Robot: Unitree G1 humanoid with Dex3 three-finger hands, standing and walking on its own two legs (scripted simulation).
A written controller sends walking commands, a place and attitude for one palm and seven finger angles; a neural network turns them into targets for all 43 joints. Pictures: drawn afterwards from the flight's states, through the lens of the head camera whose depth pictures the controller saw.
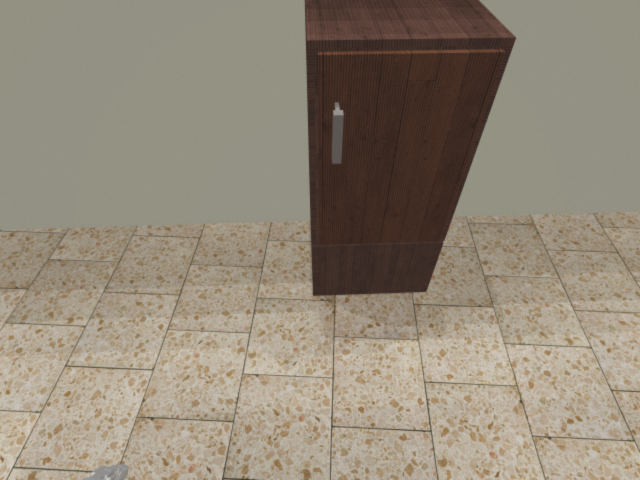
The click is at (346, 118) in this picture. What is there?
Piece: cupboard door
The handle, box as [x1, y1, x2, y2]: [332, 102, 343, 163]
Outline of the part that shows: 335,102 335,109 333,110 332,163 340,163 343,113 342,110 339,109 338,102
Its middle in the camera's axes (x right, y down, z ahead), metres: +0.04 -0.25 +0.91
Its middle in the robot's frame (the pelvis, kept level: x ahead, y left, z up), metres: +0.85 +0.01 -0.02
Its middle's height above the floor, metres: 0.75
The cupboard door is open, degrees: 0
